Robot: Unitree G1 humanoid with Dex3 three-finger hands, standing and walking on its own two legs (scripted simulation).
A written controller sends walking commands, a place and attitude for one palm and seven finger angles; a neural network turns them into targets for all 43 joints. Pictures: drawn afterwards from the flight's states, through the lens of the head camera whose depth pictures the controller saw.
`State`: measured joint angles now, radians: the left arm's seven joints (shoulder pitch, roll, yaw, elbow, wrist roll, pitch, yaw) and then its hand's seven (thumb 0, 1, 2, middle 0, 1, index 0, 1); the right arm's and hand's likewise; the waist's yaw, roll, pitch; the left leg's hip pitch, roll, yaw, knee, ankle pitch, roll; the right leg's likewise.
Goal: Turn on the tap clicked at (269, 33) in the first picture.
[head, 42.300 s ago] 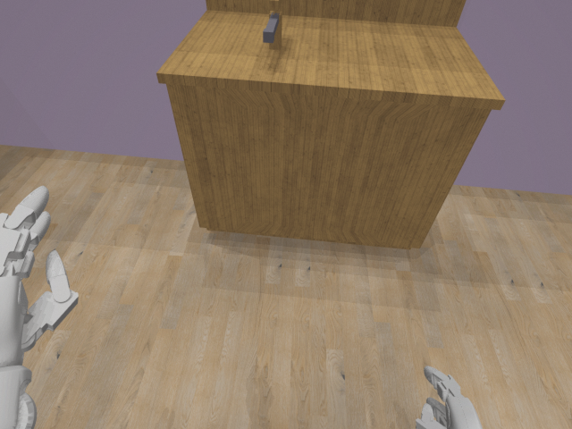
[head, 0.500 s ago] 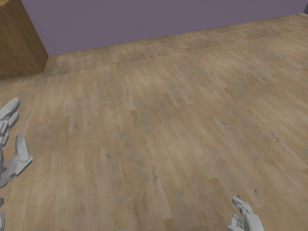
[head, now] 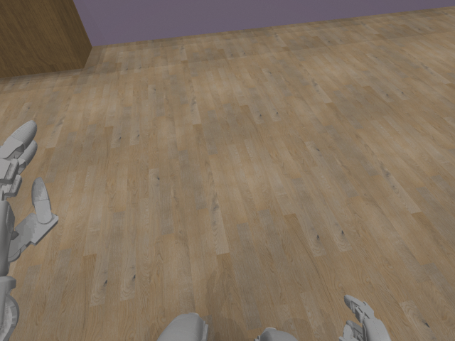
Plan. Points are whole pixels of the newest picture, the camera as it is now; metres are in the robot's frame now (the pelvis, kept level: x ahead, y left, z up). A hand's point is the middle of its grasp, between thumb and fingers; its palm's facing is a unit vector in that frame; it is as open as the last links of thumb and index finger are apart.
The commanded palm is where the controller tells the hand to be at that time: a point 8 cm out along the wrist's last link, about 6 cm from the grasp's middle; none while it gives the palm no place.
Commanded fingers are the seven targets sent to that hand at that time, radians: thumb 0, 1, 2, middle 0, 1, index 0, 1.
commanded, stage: bring the hand home and regain balance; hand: left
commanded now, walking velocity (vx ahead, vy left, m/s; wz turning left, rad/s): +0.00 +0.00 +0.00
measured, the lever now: out of the picture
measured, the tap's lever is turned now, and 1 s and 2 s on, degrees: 73 73 73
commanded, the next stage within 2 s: none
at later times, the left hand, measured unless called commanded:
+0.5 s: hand out of the picture +0.04 +0.09 +0.23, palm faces +0.43 -0.78 -0.46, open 7.4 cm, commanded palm -0.01 +0.15 +0.21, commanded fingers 0.00 0.90 0.90 -0.20 -0.30 -0.20 -0.30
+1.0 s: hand out of the picture -0.08 -0.05 +0.23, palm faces +0.39 -0.78 -0.49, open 7.4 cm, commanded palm -0.12 -0.01 +0.21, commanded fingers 0.00 0.90 0.90 -0.20 -0.30 -0.20 -0.30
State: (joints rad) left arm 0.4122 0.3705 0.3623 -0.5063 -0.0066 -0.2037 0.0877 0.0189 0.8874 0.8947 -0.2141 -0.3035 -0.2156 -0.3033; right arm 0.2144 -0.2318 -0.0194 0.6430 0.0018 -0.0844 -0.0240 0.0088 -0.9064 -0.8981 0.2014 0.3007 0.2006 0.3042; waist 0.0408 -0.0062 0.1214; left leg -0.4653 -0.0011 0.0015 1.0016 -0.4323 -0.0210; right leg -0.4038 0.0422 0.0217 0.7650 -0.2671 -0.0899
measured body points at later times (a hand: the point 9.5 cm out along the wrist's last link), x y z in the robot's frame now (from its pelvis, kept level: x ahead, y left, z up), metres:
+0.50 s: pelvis -0.17 -0.13 +0.02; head -0.16 -0.16 +0.47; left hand +0.01 +0.13 +0.25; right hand -0.02 -0.36 -0.09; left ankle -0.15 +0.02 -0.64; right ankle -0.05 -0.15 -0.70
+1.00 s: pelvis -0.29 -0.28 +0.03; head -0.28 -0.31 +0.48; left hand -0.11 -0.02 +0.26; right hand -0.15 -0.52 -0.08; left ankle -0.29 -0.17 -0.69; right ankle -0.17 -0.27 -0.70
